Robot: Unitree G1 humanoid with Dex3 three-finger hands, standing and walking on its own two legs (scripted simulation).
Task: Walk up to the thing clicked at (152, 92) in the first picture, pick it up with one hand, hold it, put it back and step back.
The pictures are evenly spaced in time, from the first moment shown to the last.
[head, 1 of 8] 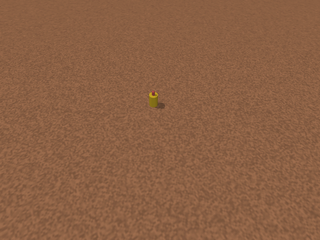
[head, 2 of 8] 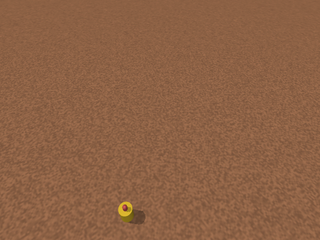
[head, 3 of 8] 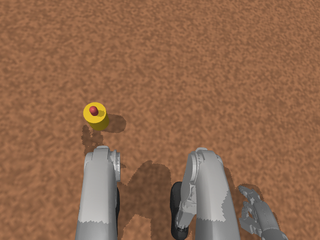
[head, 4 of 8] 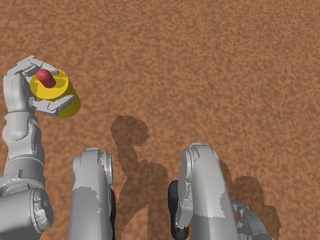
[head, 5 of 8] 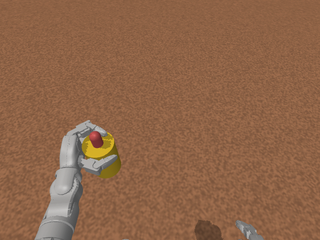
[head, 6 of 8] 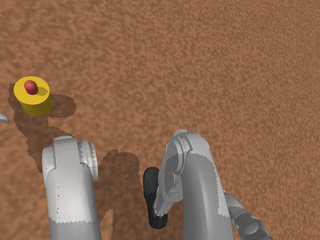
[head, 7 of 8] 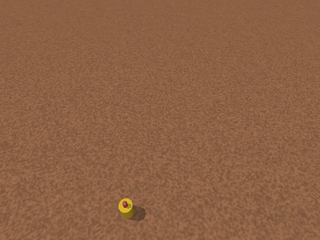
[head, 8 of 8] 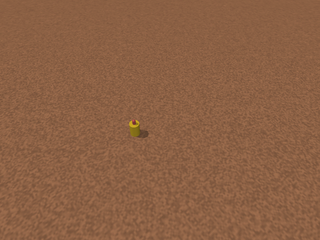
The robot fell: no
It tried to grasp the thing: yes
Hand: left
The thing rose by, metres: 0.68
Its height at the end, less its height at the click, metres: +0.00
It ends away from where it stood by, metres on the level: 0.02
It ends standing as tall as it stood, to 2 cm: yes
